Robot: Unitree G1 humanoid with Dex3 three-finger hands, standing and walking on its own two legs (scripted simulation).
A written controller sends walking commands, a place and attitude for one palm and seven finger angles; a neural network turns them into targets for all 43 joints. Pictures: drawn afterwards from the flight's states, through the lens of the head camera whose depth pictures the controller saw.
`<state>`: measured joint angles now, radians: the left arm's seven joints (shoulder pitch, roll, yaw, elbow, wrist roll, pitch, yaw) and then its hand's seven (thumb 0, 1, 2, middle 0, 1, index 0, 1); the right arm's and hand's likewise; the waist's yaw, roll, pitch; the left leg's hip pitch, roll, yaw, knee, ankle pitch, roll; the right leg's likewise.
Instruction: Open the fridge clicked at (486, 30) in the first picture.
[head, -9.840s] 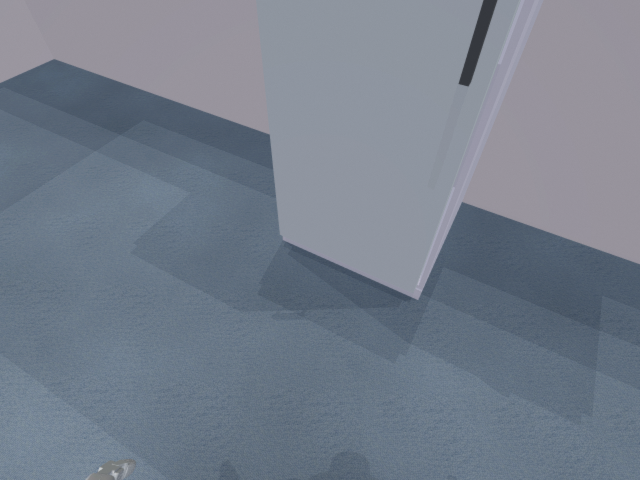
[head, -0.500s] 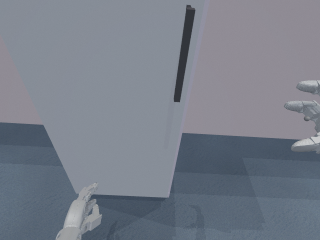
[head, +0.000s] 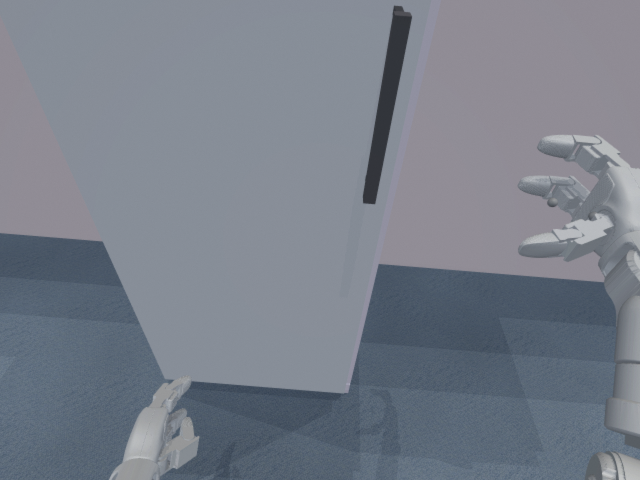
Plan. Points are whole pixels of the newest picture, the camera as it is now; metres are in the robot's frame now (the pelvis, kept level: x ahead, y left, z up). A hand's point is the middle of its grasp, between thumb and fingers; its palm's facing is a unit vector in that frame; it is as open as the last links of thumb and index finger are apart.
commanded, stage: move the hooked fingers beside the handle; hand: right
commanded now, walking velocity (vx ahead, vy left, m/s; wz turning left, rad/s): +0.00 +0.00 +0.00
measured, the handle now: (382, 116) +0.53 -0.07 +0.24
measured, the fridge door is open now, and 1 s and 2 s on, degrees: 0 0 0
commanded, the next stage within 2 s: feel for the door with the fingertips in 1.82 s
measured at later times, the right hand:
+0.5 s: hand (490, 172) +0.39 -0.18 +0.24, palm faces +0.07 +1.00 +0.00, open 14.0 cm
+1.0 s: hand (438, 149) +0.45 -0.13 +0.23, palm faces +0.07 +1.00 +0.01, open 14.0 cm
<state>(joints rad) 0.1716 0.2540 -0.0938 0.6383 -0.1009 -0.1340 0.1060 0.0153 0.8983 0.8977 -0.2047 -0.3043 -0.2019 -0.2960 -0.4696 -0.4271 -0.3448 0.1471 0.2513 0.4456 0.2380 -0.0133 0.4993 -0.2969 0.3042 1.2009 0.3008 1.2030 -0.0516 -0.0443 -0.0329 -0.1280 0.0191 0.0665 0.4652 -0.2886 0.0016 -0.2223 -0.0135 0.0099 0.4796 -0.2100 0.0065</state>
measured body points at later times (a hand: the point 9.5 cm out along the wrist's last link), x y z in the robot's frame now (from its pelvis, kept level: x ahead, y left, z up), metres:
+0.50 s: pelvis +0.00 +0.00 +0.00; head -0.02 +0.01 +0.45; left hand +0.18 +0.23 -0.08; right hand +0.38 -0.23 +0.24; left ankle -0.02 +0.12 -0.74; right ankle +0.03 -0.12 -0.74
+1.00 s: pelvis +0.00 +0.00 +0.00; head -0.01 +0.01 +0.45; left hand +0.11 +0.25 -0.11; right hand +0.44 -0.19 +0.24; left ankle -0.02 +0.12 -0.74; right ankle +0.03 -0.12 -0.74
